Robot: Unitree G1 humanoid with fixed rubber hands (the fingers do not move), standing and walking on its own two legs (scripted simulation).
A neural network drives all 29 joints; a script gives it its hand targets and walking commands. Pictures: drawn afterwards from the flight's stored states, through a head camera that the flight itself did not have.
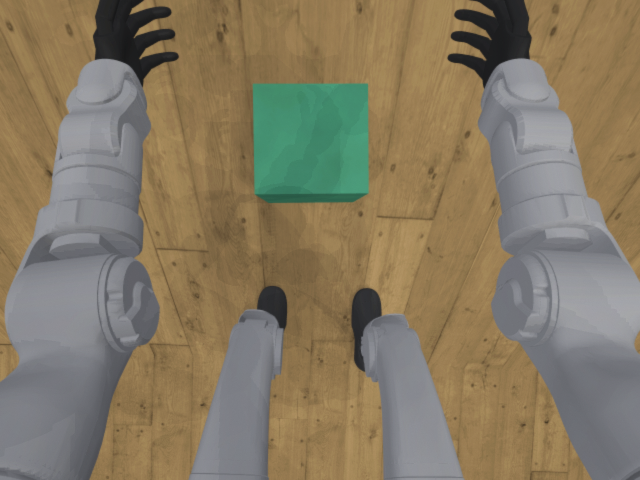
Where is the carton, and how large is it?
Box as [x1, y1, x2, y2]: [253, 84, 368, 202]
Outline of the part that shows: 253,84 255,194 268,202 353,201 368,192 367,84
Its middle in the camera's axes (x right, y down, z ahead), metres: -0.02 -0.19 +0.83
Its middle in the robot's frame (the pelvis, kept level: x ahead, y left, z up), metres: +0.53 +0.03 -0.53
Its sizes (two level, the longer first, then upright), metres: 0.210 0.200 0.250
